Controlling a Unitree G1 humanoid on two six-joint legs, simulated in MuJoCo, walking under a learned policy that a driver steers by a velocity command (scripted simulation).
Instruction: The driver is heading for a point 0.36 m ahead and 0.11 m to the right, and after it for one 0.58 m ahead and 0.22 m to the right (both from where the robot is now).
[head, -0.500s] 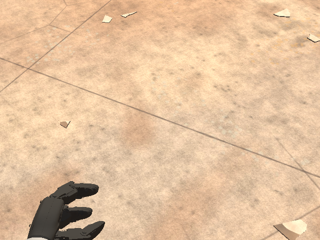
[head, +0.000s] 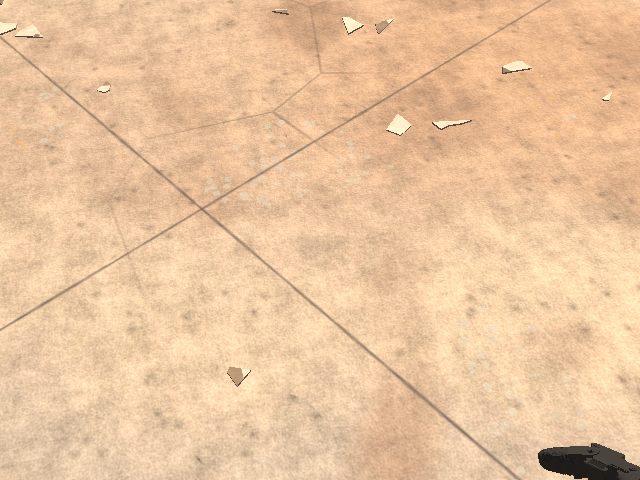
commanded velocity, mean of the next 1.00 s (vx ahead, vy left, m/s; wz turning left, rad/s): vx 0.39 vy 0.00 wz -0.50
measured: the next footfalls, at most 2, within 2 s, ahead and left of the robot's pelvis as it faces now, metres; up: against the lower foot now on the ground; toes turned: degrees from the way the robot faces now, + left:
right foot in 0.36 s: +0.55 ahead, -0.10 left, +0.00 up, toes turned -14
left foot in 0.80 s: +0.73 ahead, +0.02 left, +0.00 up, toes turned -36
